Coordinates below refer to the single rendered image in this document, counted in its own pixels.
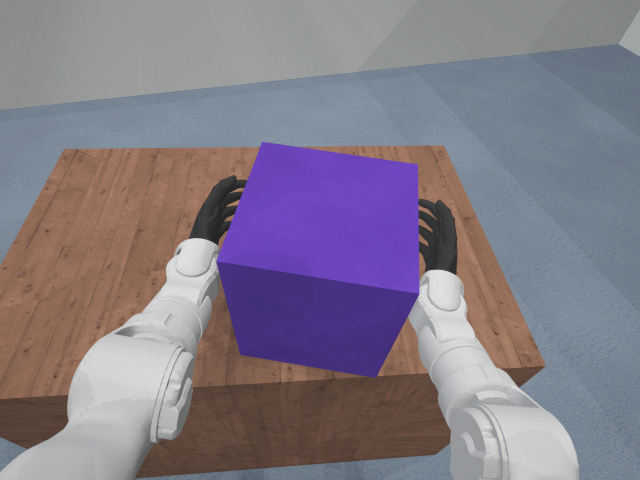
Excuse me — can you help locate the right robot forearm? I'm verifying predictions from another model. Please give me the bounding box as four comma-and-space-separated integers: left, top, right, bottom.
408, 270, 579, 480

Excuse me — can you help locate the robot left upper arm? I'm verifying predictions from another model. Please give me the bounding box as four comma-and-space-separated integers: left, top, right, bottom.
0, 334, 194, 480

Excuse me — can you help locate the robot right upper arm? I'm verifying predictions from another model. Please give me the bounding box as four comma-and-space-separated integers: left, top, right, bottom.
450, 403, 578, 480

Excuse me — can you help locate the carton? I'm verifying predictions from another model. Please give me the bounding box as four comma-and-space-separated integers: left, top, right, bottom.
216, 142, 420, 378

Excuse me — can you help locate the left robot hand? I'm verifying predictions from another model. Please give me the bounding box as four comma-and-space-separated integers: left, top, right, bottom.
189, 175, 247, 245

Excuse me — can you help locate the right robot hand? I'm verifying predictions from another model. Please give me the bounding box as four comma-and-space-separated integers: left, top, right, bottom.
418, 199, 458, 275

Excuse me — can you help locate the left robot forearm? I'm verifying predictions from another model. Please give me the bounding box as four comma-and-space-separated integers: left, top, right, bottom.
67, 238, 220, 421

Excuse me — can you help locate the pedestal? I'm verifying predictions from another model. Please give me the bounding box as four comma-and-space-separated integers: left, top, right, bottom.
0, 145, 546, 478

